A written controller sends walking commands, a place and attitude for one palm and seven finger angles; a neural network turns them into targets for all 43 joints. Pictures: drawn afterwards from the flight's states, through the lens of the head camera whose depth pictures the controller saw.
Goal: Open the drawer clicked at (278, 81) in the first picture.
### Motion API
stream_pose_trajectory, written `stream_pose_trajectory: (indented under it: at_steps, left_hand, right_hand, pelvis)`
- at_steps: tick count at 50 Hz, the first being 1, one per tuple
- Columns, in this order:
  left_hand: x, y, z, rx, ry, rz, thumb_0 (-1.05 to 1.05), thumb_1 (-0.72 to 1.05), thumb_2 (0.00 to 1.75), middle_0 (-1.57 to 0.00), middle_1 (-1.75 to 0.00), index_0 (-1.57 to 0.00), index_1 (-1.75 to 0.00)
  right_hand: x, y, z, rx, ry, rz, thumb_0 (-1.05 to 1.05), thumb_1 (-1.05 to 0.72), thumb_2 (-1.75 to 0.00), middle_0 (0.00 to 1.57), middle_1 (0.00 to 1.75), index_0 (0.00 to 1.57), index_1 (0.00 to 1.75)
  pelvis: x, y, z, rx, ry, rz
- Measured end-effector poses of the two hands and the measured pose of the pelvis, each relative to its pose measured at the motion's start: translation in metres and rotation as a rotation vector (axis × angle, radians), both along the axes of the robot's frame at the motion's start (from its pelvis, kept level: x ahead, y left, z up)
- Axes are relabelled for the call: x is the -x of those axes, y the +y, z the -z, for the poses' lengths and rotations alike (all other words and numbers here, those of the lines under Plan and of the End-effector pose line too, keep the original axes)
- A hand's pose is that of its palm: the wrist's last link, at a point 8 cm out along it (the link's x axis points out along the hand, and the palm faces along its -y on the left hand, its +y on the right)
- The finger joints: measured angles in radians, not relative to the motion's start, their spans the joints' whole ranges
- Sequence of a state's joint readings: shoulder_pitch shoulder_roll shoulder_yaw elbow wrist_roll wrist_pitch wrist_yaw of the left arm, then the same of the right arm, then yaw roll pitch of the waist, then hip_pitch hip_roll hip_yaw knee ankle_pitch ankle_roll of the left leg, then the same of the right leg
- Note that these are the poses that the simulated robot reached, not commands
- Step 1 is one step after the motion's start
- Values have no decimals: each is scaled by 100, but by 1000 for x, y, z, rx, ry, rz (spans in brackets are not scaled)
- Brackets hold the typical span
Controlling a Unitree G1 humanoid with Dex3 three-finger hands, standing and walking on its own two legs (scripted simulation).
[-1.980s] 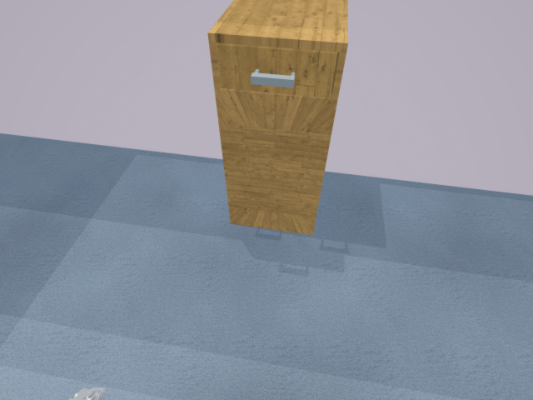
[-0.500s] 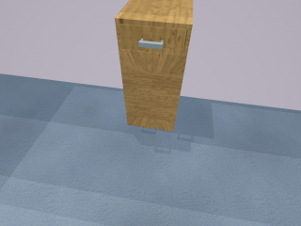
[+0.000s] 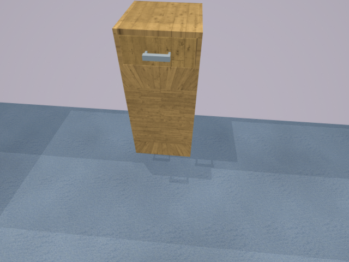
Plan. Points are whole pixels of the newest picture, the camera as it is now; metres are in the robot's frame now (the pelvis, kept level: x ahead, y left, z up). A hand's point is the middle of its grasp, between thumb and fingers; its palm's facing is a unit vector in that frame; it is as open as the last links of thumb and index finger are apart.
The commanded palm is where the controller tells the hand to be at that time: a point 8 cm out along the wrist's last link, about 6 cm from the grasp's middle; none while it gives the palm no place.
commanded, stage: take the last steps up to it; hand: left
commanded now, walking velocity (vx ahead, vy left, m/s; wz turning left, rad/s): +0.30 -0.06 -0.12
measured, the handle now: (157, 55) +0.97 +0.14 +0.02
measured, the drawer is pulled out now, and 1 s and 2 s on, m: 0.00 0.00 0.00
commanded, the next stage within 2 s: come to a stop and stand still in 1.08 s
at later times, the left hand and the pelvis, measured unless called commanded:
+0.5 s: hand out of the picture +0.09 +0.21 -0.18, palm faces -0.01 -0.99 -0.13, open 7.4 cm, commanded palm none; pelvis +0.14 +0.04 +0.00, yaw -5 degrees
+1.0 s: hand (141, 181) +0.41 +0.14 -0.16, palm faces -0.01 -0.98 -0.21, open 7.2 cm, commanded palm none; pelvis +0.31 -0.03 +0.00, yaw -3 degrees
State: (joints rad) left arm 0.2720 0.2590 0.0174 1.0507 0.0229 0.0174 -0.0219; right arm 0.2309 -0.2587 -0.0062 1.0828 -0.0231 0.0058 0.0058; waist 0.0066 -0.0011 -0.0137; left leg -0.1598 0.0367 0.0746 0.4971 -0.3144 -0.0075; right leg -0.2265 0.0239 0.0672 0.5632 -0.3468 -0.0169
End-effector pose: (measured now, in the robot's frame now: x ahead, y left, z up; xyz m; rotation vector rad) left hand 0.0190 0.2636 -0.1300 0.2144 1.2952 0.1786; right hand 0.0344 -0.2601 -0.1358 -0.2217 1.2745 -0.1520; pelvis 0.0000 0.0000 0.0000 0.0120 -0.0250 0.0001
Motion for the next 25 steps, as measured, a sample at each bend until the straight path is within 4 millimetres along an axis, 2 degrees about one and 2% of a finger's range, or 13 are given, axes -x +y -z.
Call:
stream_pose_trajectory:
  at_steps: [4, 7, 11, 14, 16, 18, 20, 22, 25]
  left_hand:
    - [8, -25, 11, 35, 36, -31, 1, 90, 89, -20, -30, -20, -30]
    - [21, -41, 13, 64, 71, -85, 0, 90, 89, -20, -30, -20, -30]
    - [44, -56, 10, 110, 189, -119, 0, 90, 89, -20, -30, -20, -30]
    - [54, -59, 10, 144, 280, -131, 0, 90, 89, -20, -30, -20, -30]
    - [53, -55, 13, 162, 325, -139, 1, 90, 89, -21, -30, -20, -30]
    - [45, -46, 22, 175, 354, -139, 1, 90, 89, -21, -30, -20, -30]
    - [28, -35, 28, 173, 366, -117, 1, 90, 89, -21, -30, -20, -30]
    - [-3, -22, 30, 158, 340, -77, 1, 90, 89, -21, -30, -20, -30]
    - [-66, -6, 26, 132, 234, -28, 1, 90, 89, -20, -30, -19, -30]
  right_hand:
    - [17, 2, 15, -31, 81, 38, 1, -90, -90, 20, 30, 20, 30]
    - [13, 7, 13, -37, 137, 34, 1, -91, -90, 20, 30, 20, 30]
    - [-22, 20, 4, -43, 101, 36, 1, -91, -90, 20, 30, 20, 30]
    - [-63, 34, -2, -48, 31, 36, 1, -91, -90, 20, 30, 20, 30]
    - [-92, 45, -4, -47, -23, 31, 1, -91, -90, 20, 30, 20, 30]
    - [-117, 56, 0, -36, -86, 31, 1, -91, -90, 20, 30, 20, 30]
    - [-132, 65, 2, -31, -127, 51, 1, -91, -90, 20, 30, 20, 30]
    - [-137, 70, -2, -27, -141, 98, 0, -92, -90, 20, 30, 20, 30]
    - [-135, 67, -11, -1, -119, 140, -1, -95, -90, 20, 30, 21, 30]
  pelvis:
    - [-19, -8, 7, 17, 3, -6]
    - [-33, -8, 5, 24, 10, -12]
    - [-53, -1, -1, 23, 19, 0]
    - [-70, 8, -2, 26, 27, 14]
    - [-83, 16, 1, 31, 26, 21]
    - [-98, 26, 10, 42, 21, 37]
    - [-110, 33, 14, 33, 11, 63]
    - [-122, 36, 11, 23, 6, 85]
    - [-140, 39, 2, 19, 9, 93]
